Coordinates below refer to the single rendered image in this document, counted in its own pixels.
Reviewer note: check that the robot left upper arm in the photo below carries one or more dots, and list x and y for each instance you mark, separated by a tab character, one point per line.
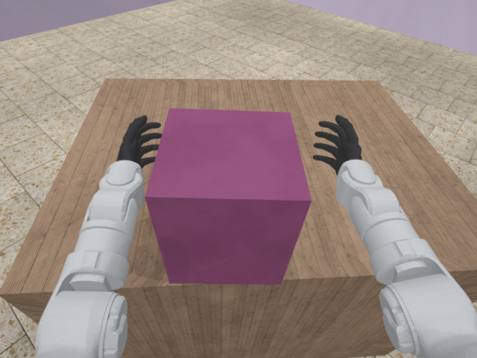
80	324

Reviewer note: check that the pedestal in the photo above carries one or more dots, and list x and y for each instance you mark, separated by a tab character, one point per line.
327	305

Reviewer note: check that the robot left forearm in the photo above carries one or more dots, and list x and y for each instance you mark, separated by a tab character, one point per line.
99	261

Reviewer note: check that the left robot hand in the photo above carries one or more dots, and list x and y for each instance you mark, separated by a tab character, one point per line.
131	149

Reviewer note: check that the carton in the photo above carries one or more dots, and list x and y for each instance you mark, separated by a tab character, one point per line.
227	196

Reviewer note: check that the robot right forearm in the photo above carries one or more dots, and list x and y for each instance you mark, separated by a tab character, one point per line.
396	251

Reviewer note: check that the robot right upper arm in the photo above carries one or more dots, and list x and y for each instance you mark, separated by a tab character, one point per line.
429	317

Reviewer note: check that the right robot hand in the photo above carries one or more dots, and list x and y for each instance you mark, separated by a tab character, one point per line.
346	141

